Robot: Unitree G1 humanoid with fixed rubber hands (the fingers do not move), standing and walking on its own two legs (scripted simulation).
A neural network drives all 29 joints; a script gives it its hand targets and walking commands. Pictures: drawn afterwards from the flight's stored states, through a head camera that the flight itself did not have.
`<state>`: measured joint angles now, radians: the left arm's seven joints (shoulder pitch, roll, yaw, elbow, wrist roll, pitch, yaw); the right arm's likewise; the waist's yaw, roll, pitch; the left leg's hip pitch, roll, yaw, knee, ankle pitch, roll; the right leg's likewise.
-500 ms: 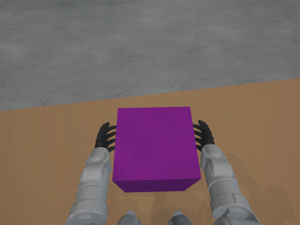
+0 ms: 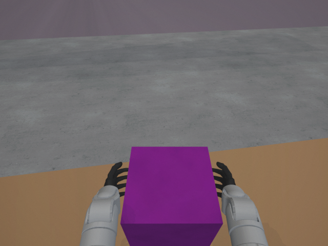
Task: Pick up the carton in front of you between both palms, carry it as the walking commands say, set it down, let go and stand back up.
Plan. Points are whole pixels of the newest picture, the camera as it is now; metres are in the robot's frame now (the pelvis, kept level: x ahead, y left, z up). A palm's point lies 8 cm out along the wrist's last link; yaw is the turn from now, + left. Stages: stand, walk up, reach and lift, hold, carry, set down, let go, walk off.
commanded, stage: reach and lift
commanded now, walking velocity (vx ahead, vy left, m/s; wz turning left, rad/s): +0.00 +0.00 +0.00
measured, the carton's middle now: (169, 201) +0.29 +0.00 -0.05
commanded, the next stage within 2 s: hold in 0.96 s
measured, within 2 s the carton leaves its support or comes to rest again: neither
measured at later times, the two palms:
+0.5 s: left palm (111, 188) +0.28 +0.15 +0.03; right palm (229, 188) +0.28 -0.15 +0.03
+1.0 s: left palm (110, 186) +0.28 +0.15 +0.04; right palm (230, 185) +0.28 -0.15 +0.04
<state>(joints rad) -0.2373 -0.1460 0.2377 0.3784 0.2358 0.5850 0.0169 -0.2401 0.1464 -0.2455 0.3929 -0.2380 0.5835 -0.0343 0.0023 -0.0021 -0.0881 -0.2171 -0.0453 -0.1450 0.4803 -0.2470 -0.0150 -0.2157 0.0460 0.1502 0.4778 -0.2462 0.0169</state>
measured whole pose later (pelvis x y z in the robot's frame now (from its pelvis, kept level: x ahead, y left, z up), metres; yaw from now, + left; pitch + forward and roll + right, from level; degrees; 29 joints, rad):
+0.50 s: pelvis -0.01 +0.00 +0.00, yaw +0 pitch -3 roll +0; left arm -0.31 -0.16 0.28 0.36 0.29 0.63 -0.01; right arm -0.30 0.16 -0.29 0.37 -0.29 0.63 -0.01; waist 0.01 0.00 -0.01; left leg -0.16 -0.04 -0.14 0.44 -0.22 -0.02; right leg -0.17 0.04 0.14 0.44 -0.22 0.01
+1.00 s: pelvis +0.00 +0.00 +0.01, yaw +0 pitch -5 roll +0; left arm -0.24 -0.15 0.21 0.27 0.26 0.70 0.00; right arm -0.24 0.15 -0.21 0.27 -0.26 0.70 -0.02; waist 0.00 0.00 -0.01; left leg -0.08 -0.03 -0.14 0.38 -0.21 -0.01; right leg -0.08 0.04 0.14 0.38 -0.21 0.01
